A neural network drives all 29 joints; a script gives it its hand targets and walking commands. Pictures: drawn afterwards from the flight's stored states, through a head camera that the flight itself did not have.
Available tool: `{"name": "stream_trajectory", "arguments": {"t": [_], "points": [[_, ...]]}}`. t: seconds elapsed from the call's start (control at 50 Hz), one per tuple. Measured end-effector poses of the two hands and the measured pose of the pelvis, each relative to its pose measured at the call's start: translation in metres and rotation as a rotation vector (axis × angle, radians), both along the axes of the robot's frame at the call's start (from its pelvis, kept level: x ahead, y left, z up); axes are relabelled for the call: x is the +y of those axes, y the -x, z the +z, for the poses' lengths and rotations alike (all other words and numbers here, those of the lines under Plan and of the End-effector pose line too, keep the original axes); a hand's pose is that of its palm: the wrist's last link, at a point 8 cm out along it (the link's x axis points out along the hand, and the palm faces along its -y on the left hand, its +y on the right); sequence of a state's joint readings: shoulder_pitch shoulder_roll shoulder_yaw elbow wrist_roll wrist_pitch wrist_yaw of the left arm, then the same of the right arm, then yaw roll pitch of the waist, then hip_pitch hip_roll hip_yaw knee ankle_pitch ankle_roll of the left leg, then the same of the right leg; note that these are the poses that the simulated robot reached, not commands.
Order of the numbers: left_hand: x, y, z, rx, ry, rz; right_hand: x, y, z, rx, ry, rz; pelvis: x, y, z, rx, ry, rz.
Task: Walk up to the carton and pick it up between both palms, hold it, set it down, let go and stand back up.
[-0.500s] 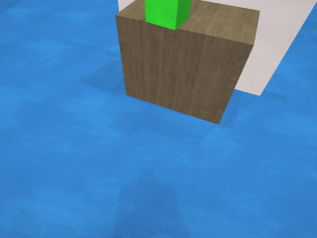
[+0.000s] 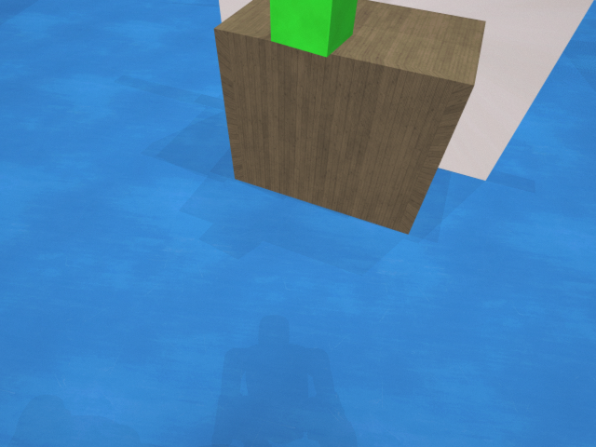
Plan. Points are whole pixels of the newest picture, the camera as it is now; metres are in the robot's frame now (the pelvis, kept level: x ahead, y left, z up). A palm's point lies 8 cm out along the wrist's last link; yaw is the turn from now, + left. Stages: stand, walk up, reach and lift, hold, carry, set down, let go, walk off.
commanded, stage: stand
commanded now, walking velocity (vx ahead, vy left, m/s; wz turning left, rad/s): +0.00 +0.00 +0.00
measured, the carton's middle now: out of the picture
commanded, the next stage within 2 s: walk up in 0.32 s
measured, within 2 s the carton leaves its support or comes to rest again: neither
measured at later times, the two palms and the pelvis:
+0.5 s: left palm out of the picture -0.04 +0.19 -0.15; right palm out of the picture -0.03 -0.20 -0.14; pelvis +0.00 +0.00 +0.00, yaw +0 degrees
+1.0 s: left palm (191, 422) +0.18 +0.17 -0.14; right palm out of the picture +0.05 -0.33 -0.18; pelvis +0.11 -0.07 -0.03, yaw -16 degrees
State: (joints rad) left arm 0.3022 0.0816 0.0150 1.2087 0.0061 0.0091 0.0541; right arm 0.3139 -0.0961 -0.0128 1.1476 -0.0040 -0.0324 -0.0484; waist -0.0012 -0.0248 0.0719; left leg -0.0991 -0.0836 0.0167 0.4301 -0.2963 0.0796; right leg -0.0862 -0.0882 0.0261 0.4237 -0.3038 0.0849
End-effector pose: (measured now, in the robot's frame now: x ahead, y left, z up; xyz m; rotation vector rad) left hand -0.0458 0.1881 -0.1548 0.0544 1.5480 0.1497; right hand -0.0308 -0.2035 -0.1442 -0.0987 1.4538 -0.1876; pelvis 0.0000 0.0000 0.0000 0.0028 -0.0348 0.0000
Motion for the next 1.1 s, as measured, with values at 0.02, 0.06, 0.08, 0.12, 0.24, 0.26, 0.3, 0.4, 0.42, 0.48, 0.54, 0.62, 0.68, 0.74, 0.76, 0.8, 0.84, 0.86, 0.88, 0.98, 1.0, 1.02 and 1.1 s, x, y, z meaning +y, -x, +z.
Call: {"name": "stream_trajectory", "arguments": {"t": [0.02, 0.06, 0.08, 0.12, 0.24, 0.26, 0.3, 0.4, 0.42, 0.48, 0.54, 0.62, 0.68, 0.74, 0.76, 0.8, 0.84, 0.86, 0.88, 0.98, 1.0, 1.02, 1.1], "points": [[0.001, -0.001, 0.0, -0.003, -0.002, -0.002, 0.0, 0.001, 0.0, 0.001, -0.001, -0.001, 0.0, 0.0, 0.0, 0.0, 0.0, 0.0], [0.003, -0.004, 0.0, -0.008, -0.007, -0.005, 0.001, 0.001, -0.001, 0.001, -0.004, -0.002, 0.0, 0.0, 0.0, 0.0, -0.001, -0.001], [0.004, -0.005, 0.001, -0.011, -0.009, -0.007, 0.002, 0.002, -0.001, 0.0, -0.006, -0.003, 0.0, 0.0, 0.0, 0.0, -0.001, -0.001], [0.005, -0.007, 0.001, -0.017, -0.013, -0.01, 0.003, 0.002, -0.001, -0.001, -0.01, -0.004, 0.0, 0.0, 0.0, -0.001, -0.002, -0.001], [0.007, -0.011, 0.002, -0.028, -0.02, -0.017, 0.003, 0.002, -0.002, -0.007, -0.016, -0.006, -0.001, 0.0, 0.0, -0.001, -0.002, -0.002], [0.007, -0.011, 0.002, -0.029, -0.02, -0.018, 0.003, 0.002, -0.002, -0.008, -0.016, -0.006, -0.001, 0.0, 0.0, -0.001, -0.002, -0.002], [0.006, -0.011, 0.002, -0.03, -0.02, -0.018, 0.003, 0.002, -0.002, -0.009, -0.016, -0.006, -0.001, 0.0, 0.0, -0.001, -0.002, -0.002], [0.005, -0.01, 0.002, -0.03, -0.017, -0.017, 0.001, 0.003, -0.001, -0.01, -0.013, -0.004, -0.002, 0.001, 0.0, -0.001, -0.002, -0.002], [0.004, -0.009, 0.002, -0.029, -0.016, -0.017, 0.001, 0.003, -0.001, -0.01, -0.012, -0.004, -0.002, 0.001, 0.001, -0.001, -0.002, -0.002], [0.004, -0.007, 0.002, -0.027, -0.014, -0.016, -0.001, 0.003, -0.001, -0.01, -0.01, -0.003, -0.002, 0.001, 0.001, -0.001, -0.002, -0.002], [0.003, -0.007, 0.002, -0.028, -0.013, -0.031, -0.003, 0.002, -0.001, -0.019, -0.006, 0.002, -0.003, 0.002, 0.0, -0.003, -0.003, -0.013], [0.012, -0.026, 0.003, -0.043, -0.034, -0.168, -0.025, 0.005, -0.002, -0.089, 0.044, -0.084, -0.008, -0.003, -0.004, -0.015, -0.021, -0.101], [0.019, -0.067, 0.009, -0.107, -0.07, -0.251, -0.043, 0.021, -0.005, -0.073, 0.062, -0.124, -0.016, -0.012, -0.007, -0.018, -0.036, -0.147], [0.02, -0.12, 0.017, -0.194, -0.114, -0.331, -0.057, 0.037, -0.012, -0.026, 0.06, -0.144, -0.026, -0.026, -0.01, -0.027, -0.047, -0.185], [0.018, -0.139, 0.019, -0.226, -0.128, -0.354, -0.061, 0.042, -0.015, -0.008, 0.056, -0.15, -0.03, -0.032, -0.013, -0.03, -0.049, -0.197], [0.01, -0.176, 0.022, -0.292, -0.152, -0.39, -0.071, 0.047, -0.025, 0.028, 0.042, -0.161, -0.04, -0.045, -0.02, -0.035, -0.048, -0.221], [0.003, -0.206, 0.018, -0.356, -0.178, -0.396, -0.082, 0.043, -0.039, 0.059, 0.025, -0.15, -0.051, -0.059, -0.032, -0.034, -0.024, -0.237], [0.0, -0.215, 0.015, -0.377, -0.189, -0.391, -0.087, 0.037, -0.045, 0.066, 0.017, -0.139, -0.056, -0.065, -0.038, -0.03, -0.008, -0.242], [-0.004, -0.22, 0.013, -0.385, -0.195, -0.376, -0.092, 0.026, -0.048, 0.06, 0.01, -0.135, -0.06, -0.071, -0.041, -0.027, 0.002, -0.249], [-0.019, -0.225, 0.016, -0.343, -0.18, -0.344, -0.119, -0.061, -0.04, -0.091, 0.032, -0.099, -0.068, -0.101, -0.032, -0.035, 0.025, -0.283], [-0.022, -0.227, 0.019, -0.338, -0.171, -0.347, -0.123, -0.08, -0.035, -0.129, 0.038, -0.09, -0.069, -0.108, -0.028, -0.039, 0.026, -0.285], [-0.025, -0.229, 0.022, -0.335, -0.161, -0.348, -0.126, -0.1, -0.03, -0.163, 0.043, -0.082, -0.069, -0.116, -0.025, -0.042, 0.027, -0.288], [-0.03, -0.245, 0.03, -0.32, -0.131, -0.345, -0.129, -0.165, -0.011, -0.259, 0.049, -0.071, -0.07, -0.15, -0.013, -0.043, 0.029, -0.302]]}}
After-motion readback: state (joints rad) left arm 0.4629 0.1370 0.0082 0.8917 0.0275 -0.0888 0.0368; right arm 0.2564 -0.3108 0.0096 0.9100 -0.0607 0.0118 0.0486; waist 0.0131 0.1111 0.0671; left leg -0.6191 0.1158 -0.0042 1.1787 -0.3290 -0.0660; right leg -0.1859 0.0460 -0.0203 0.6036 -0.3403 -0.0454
